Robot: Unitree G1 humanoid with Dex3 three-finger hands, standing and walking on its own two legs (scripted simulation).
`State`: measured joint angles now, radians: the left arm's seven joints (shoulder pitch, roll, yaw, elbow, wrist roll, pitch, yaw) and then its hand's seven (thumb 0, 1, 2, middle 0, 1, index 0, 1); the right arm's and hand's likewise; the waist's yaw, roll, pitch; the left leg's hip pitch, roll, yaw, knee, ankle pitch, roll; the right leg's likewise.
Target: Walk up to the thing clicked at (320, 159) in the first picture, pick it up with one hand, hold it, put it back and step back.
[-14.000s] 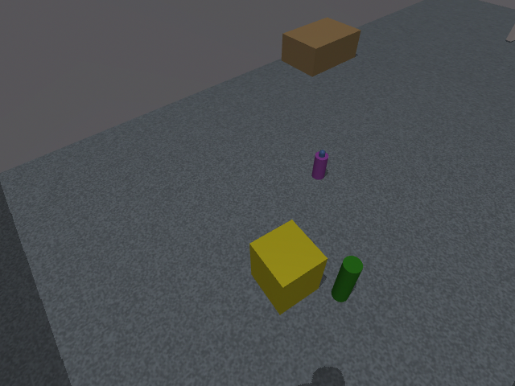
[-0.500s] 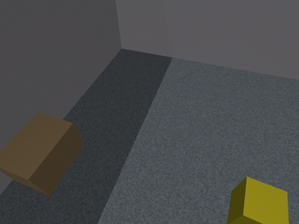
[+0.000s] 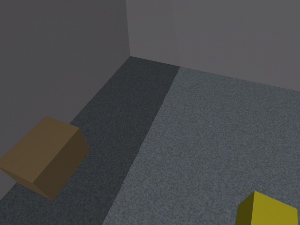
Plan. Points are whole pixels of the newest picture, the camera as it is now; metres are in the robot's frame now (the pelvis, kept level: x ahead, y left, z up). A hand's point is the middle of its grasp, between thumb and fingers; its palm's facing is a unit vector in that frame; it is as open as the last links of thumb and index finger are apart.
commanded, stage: walk up
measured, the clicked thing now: out of the picture +0.40 -1.25 -0.69
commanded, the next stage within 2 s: none
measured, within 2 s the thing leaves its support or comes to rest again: neither
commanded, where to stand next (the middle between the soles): +0.42 -0.03 m, yaw -3 degrees
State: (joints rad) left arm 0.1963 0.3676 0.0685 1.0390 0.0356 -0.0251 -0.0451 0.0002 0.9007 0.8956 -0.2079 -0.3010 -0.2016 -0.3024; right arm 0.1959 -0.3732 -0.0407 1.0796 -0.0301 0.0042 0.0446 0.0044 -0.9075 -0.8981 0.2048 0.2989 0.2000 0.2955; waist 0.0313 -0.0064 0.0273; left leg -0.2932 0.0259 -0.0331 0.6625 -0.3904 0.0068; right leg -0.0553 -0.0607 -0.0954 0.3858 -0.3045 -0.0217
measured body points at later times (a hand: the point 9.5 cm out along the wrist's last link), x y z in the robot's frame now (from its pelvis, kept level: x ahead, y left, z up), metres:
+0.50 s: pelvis +0.15 +0.03 -0.01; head +0.17 +0.02 +0.44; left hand +0.21 +0.34 -0.13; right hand +0.19 -0.30 -0.12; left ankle +0.11 +0.16 -0.74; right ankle +0.26 -0.13 -0.72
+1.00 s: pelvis +0.34 +0.00 -0.02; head +0.37 -0.03 +0.43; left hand +0.46 +0.30 -0.12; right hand +0.36 -0.34 -0.13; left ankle +0.49 +0.11 -0.73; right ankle +0.27 -0.12 -0.74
